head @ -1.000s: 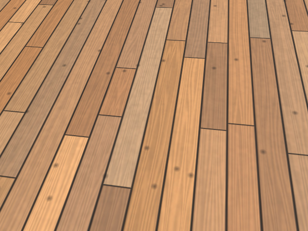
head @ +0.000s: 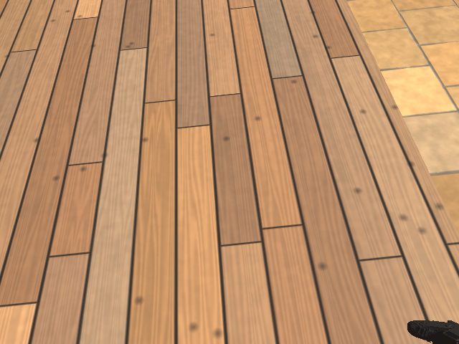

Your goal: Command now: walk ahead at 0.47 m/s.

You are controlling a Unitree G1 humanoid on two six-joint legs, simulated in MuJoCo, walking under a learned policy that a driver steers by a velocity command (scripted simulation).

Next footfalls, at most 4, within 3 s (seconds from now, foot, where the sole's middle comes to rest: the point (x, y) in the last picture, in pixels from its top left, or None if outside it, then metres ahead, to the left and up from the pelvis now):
0.16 left None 0.30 0.12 -0.78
0.64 right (286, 300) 0.61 -0.05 -0.78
1.14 left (174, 258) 0.74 0.31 -0.78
1.66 right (227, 173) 1.09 0.16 -0.78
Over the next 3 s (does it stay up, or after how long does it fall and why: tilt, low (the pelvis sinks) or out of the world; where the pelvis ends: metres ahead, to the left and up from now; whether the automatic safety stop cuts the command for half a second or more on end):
stays up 1.62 0.30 -0.01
